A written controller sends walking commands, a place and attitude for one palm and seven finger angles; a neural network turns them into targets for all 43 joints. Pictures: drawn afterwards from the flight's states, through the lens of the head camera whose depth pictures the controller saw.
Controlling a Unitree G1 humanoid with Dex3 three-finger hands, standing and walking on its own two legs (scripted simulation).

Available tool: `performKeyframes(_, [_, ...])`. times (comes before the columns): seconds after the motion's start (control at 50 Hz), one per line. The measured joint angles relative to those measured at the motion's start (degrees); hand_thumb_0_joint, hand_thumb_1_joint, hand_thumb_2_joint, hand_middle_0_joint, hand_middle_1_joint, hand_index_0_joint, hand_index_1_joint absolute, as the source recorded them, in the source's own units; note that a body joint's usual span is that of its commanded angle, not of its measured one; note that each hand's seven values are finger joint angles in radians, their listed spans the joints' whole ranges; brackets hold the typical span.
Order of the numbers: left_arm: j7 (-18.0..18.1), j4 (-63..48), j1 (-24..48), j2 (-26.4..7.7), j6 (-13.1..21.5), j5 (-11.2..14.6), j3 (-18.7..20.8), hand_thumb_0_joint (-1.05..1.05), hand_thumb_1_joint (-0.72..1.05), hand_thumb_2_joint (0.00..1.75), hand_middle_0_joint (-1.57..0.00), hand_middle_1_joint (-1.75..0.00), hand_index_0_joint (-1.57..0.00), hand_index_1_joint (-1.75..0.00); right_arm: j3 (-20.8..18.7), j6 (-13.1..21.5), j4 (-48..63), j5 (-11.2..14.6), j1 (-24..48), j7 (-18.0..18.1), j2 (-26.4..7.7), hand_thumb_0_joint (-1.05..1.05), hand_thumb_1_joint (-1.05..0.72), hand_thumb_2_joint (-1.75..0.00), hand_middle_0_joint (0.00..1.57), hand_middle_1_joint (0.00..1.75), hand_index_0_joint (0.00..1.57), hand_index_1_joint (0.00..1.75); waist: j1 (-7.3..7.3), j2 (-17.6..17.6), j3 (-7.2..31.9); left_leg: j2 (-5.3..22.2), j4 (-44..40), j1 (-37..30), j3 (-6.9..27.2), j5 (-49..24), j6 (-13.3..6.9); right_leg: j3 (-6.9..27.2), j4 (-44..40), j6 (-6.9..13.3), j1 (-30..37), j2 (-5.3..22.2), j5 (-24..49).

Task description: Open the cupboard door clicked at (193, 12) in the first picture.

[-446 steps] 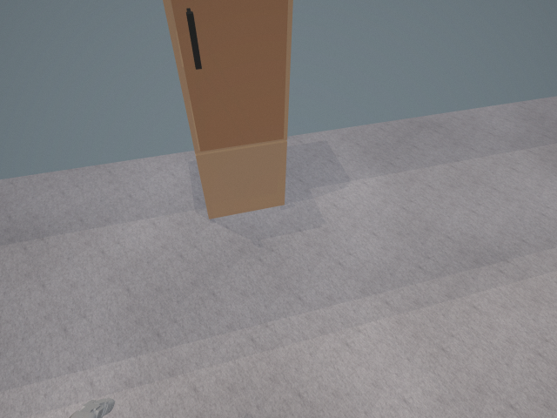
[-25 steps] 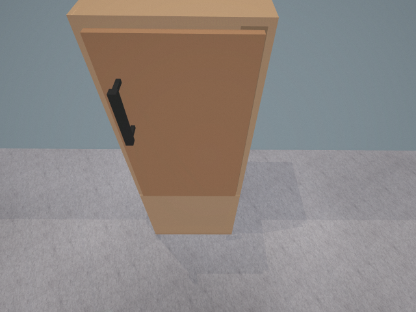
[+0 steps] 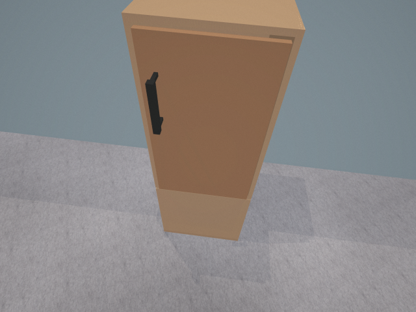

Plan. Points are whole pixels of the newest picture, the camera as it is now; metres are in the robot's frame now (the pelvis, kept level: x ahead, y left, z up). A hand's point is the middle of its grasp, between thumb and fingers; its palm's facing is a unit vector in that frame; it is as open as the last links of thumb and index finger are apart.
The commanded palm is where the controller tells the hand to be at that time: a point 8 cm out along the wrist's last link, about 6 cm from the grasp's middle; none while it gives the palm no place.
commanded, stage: come to a stop and stand still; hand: left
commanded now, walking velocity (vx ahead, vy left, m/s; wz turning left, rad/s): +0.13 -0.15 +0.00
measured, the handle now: (156, 104) +0.56 +0.19 +0.08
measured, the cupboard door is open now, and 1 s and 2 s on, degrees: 0 0 0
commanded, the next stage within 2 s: look again from close up in 1.18 s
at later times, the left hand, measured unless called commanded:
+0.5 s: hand out of the picture +0.03 +0.16 -0.17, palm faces -0.04 -0.97 -0.23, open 7.3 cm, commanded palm none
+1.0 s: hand out of the picture +0.03 +0.13 -0.16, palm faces +0.01 -0.98 -0.21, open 7.4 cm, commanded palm none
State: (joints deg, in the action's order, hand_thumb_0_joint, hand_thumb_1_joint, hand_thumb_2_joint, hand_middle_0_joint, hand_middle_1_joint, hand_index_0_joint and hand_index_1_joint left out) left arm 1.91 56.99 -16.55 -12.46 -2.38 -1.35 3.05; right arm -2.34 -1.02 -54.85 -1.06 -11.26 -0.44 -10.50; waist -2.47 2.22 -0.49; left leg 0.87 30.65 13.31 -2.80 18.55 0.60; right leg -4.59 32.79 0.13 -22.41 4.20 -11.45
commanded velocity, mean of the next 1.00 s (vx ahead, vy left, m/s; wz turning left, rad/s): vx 0.02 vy -0.03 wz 0.00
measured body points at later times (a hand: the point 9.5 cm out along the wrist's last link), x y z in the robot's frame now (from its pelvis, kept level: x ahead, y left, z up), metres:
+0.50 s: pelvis +0.00 -0.02 +0.00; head +0.03 -0.04 +0.45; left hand +0.03 +0.21 -0.15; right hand -0.03 -0.23 -0.17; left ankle +0.00 +0.09 -0.72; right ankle +0.00 -0.10 -0.73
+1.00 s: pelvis +0.03 -0.04 +0.01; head +0.03 -0.05 +0.46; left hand +0.03 +0.18 -0.14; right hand +0.02 -0.25 -0.16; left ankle +0.01 +0.08 -0.73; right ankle +0.00 -0.10 -0.73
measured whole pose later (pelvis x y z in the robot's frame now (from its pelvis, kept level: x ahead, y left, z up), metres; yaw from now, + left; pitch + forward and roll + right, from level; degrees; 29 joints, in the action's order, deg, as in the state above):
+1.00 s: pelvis +0.03 -0.04 +0.01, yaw -1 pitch -1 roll +1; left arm 2.3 63.5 -18.3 -7.3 1.7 -0.4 -0.9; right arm 0.9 1.5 -64.2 -0.9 -16.8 1.8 -8.6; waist 0.5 -1.3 -0.5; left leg 0.2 26.3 8.9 -4.5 16.5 -0.4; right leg -2.7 27.8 4.3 -9.1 -2.7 -18.1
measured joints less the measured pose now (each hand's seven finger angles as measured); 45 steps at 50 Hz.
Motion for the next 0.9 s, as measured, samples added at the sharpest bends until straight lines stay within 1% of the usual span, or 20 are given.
performKeyframes(0.04, [-0.1, 1.2, -0.8, -0.4, -0.9, 0.2, 0.2, 0.01, 0.91, 0.90, -0.20, -0.30, -0.20, -0.30, 0.4, 0.3, 0.0, -0.5, -1.1, 0.3, 0.9, 0.00, -0.91, -0.90, 0.20, 0.30, 0.20, 0.30, 0.47, 0.6, 0.5, -0.4, 0.4, 0.0, -0.2, -1.3, -1.0, 1.5, 6.3, -0.2, -1.9, -0.6, -8.5])
performKeyframes(0.06, [-0.3, 1.7, -1.2, -0.5, -1.1, 0.0, 0.2, 0.01, 0.91, 0.90, -0.20, -0.30, -0.20, -0.30, 0.7, 0.4, -0.2, -0.8, -2.0, 0.5, 1.4, 0.00, -0.91, -0.90, 0.20, 0.30, 0.20, 0.30, 0.76, 0.7, 0.8, -0.4, -0.2, -0.5, -0.1, -1.6, -1.4, 2.2, 10.2, -0.1, -3.0, -1.3, -10.0])
performKeyframes(0.1, [-0.9, 2.4, -1.7, -0.3, -0.8, -0.2, 0.3, 0.01, 0.91, 0.90, -0.20, -0.30, -0.20, -0.30, 0.9, 0.7, -1.0, -0.9, -3.9, 1.2, 2.0, 0.00, -0.92, -0.90, 0.20, 0.30, 0.20, 0.30, 1.27, 0.5, 1.5, -0.4, -2.6, -1.6, 0.3, -2.8, -1.9, 3.1, 17.8, 0.1, -4.7, -2.4, -9.5])
performKeyframes(0.14, [-1.4, 2.5, -2.0, 0.0, -0.1, -0.2, 0.2, 0.01, 0.91, 0.90, -0.20, -0.30, -0.20, -0.30, 1.3, 0.9, -2.1, -0.8, -5.5, 1.3, 2.1, 0.00, -0.93, -0.90, 0.20, 0.30, 0.20, 0.30, 1.36, 0.5, 1.8, -0.6, -5.1, -2.5, 0.5, -4.3, -1.9, 3.4, 23.2, -0.1, -5.7, -2.9, -7.5])
performKeyframes(0.2, [-1.8, 2.6, -2.2, 1.0, 0.5, -0.1, -0.1, 0.01, 0.91, 0.90, -0.20, -0.30, -0.20, -0.30, 1.7, 1.4, -3.5, -0.8, -7.5, 1.4, 2.5, 0.00, -0.93, -0.90, 0.20, 0.30, 0.20, 0.30, 1.66, 0.5, 1.9, -1.1, -7.6, -3.1, 0.5, -5.8, -1.9, 3.2, 25.6, -0.4, -5.2, -2.9, -6.5])
performKeyframes(0.26, [-1.9, 2.9, -1.8, 2.2, 0.5, 0.0, -0.6, 0.01, 0.91, 0.90, -0.20, -0.30, -0.20, -0.30, 1.8, 1.8, -4.5, -0.9, -9.0, 1.6, 3.0, 0.00, -0.92, -0.90, 0.20, 0.30, 0.20, 0.30, 2.59, 0.3, 1.4, -1.4, -8.7, -3.1, 0.2, -6.4, -1.7, 2.5, 20.7, -0.6, -2.6, -2.6, -8.2])
performKeyframes(0.32, [-1.5, 3.2, -0.7, 3.2, 0.7, 0.1, -1.2, 0.01, 0.92, 0.90, -0.20, -0.30, -0.20, -0.30, 1.8, 1.8, -5.5, -1.1, -10.0, 1.8, 3.3, 0.00, -0.91, -0.90, 0.20, 0.30, 0.20, 0.30, 3.84, -0.5, 0.6, -1.1, -7.9, -2.4, 0.1, -6.0, -1.1, 2.0, 10.3, -0.5, 2.0, -2.8, -11.4])
performKeyframes(0.34, [-1.3, 3.4, -0.3, 3.2, 1.0, 0.2, -1.2, 0.02, 0.93, 0.90, -0.20, -0.30, -0.20, -0.30, 1.8, 1.7, -5.8, -1.0, -10.3, 1.8, 3.4, 0.00, -0.91, -0.90, 0.20, 0.30, 0.20, 0.30, 4.09, -0.7, 0.3, -0.9, -6.9, -1.9, 0.0, -5.5, -0.8, 1.9, 5.6, -0.5, 4.1, -3.1, -10.3])
performKeyframes(0.36, [-0.7, 3.5, -0.2, 3.0, 1.9, 0.2, -1.6, 0.02, 0.93, 0.90, -0.20, -0.30, -0.20, -0.30, 1.9, 1.7, -6.1, -0.6, -10.5, 1.6, 3.3, 0.00, -0.91, -0.90, 0.20, 0.30, 0.20, 0.30, 3.73, -0.8, 0.1, -0.6, -4.5, -0.6, -0.5, -4.3, -0.3, 2.3, 0.9, -0.3, 5.9, -3.2, -6.5])
performKeyframes(0.38, [-0.1, 3.4, 0.0, 3.1, 2.9, 0.3, -2.0, 0.02, 0.94, 0.90, -0.20, -0.30, -0.20, -0.30, 1.9, 1.3, -6.2, -0.4, -10.2, 1.3, 3.0, 0.00, -0.91, -0.90, 0.20, 0.30, 0.20, 0.30, 3.21, -1.3, -0.3, -0.1, -0.6, 1.5, -1.1, -1.8, -0.1, 3.2, -1.1, 0.6, 5.9, -3.7, -4.9])
performKeyframes(0.4, [0.2, 3.5, 0.5, 3.7, 3.6, 0.3, -2.3, 0.02, 0.94, 0.90, -0.20, -0.30, -0.20, -0.30, 1.7, 0.7, -6.2, -0.5, -9.2, 1.0, 2.3, 0.01, -0.91, -0.90, 0.20, 0.30, 0.20, 0.30, 3.28, -3.1, -1.4, 1.0, 3.5, 3.4, -0.3, 0.8, -0.2, 3.0, -0.5, 1.5, 5.4, -5.1, -4.9])
performKeyframes(0.44, [0.1, 3.7, 1.0, 4.8, 4.5, 0.3, -3.3, 0.02, 0.93, 0.90, -0.20, -0.30, -0.20, -0.30, 1.3, 0.4, -5.8, -0.6, -8.1, 0.6, 1.2, 0.01, -0.91, -0.90, 0.20, 0.30, 0.20, 0.30, 4.45, -6.3, -3.1, 1.9, 9.4, 6.1, 1.3, 3.8, -0.5, 1.8, -0.5, 2.7, 5.8, -7.0, -5.2])
performKeyframes(0.46, [0.2, 3.7, 1.1, 5.1, 4.8, 0.3, -3.4, 0.02, 0.93, 0.90, -0.20, -0.30, -0.20, -0.30, 1.2, 0.5, -5.6, -0.5, -7.8, 0.4, 1.0, 0.01, -0.91, -0.90, 0.20, 0.30, 0.20, 0.30, 4.82, -7.0, -3.4, 1.8, 11.2, 6.9, 1.4, 4.5, -0.6, 1.4, -0.8, 3.1, 6.2, -7.4, -5.2])
performKeyframes(0.5, [0.7, 3.9, 1.1, 5.3, 5.0, 0.3, -3.3, 0.02, 0.93, 0.90, -0.20, -0.30, -0.20, -0.30, 1.4, 0.7, -5.4, -0.3, -7.6, 0.5, 1.3, 0.01, -0.91, -0.90, 0.20, 0.30, 0.20, 0.30, 5.12, -7.2, -3.1, 1.4, 12.1, 6.8, 0.8, 4.9, -0.7, 0.9, -1.4, 3.4, 7.3, -7.7, -5.4])
performKeyframes(0.54, [1.0, 4.1, 1.1, 5.0, 4.6, 0.5, -3.2, 0.02, 0.93, 0.90, -0.20, -0.30, -0.20, -0.30, 1.8, 1.1, -5.4, -0.1, -7.8, 0.7, 2.0, 0.01, -0.91, -0.90, 0.20, 0.30, 0.20, 0.30, 5.07, -6.5, -2.1, 0.9, 8.0, 4.5, -0.1, 2.8, -0.6, 0.5, -1.3, 3.5, 8.3, -7.8, -6.0])
performKeyframes(0.56, [1.0, 4.2, 1.1, 4.8, 4.4, 0.6, -3.2, 0.02, 0.93, 0.90, -0.20, -0.30, -0.20, -0.30, 2.0, 1.5, -5.5, -0.1, -7.8, 0.9, 2.3, 0.01, -0.91, -0.90, 0.20, 0.30, 0.20, 0.30, 4.99, -6.1, -1.5, 0.6, 5.2, 2.9, -0.2, 0.8, -1.0, 0.3, -0.7, 3.5, 8.7, -7.8, -6.6])
performKeyframes(0.6, [1.1, 4.7, 1.2, 4.2, 3.7, 0.8, -3.0, 0.02, 0.93, 0.90, -0.20, -0.30, -0.20, -0.30, 2.4, 1.8, -6.2, -0.4, -7.7, 1.4, 3.2, 0.01, -0.91, -0.90, 0.20, 0.30, 0.20, 0.30, 4.39, -4.4, -0.5, -0.2, 3.8, 1.1, -0.7, 0.1, -2.0, 0.8, -0.1, 3.3, 9.6, -7.0, -7.7])
performKeyframes(0.68, [1.0, 4.7, 0.7, 4.1, 3.4, 0.8, -3.1, 0.02, 0.94, 0.90, -0.20, -0.30, -0.20, -0.30, 2.7, 1.9, -7.2, -0.5, -7.8, 1.9, 2.6, 0.03, -0.93, -0.90, 0.20, 0.30, 0.20, 0.30, 3.32, -4.0, 1.5, -0.7, 1.3, -1.1, -1.3, 0.1, -2.3, 1.4, -1.8, 3.1, 11.3, -6.6, -7.4])
performKeyframes(0.78, [0.6, 5.0, 0.0, 4.1, 4.0, 0.9, -3.5, 0.01, 0.94, 0.90, -0.20, -0.30, -0.20, -0.30, 2.8, 2.4, -7.6, -0.2, -6.6, 2.2, 1.7, 0.02, -0.93, -0.90, 0.20, 0.30, 0.20, 0.30, 3.21, -4.1, 1.1, -1.1, -1.9, -2.6, -1.7, -1.2, -2.0, 1.9, -3.4, 3.3, 12.0, -6.3, -6.9])
performKeyframes(0.9, [0.4, 5.9, -1.0, 4.6, 4.0, 0.9, -3.8, 0.01, 0.92, 0.90, -0.20, -0.30, -0.20, -0.30, 3.1, 2.7, -8.4, 0.0, -5.8, 2.2, 1.6, 0.01, -0.92, -0.90, 0.20, 0.30, 0.20, 0.30, 3.13, -3.8, 0.2, -1.1, -3.8, -3.7, -1.8, -2.0, -1.5, 2.0, -4.4, 3.7, 12.6, -6.5, -6.6])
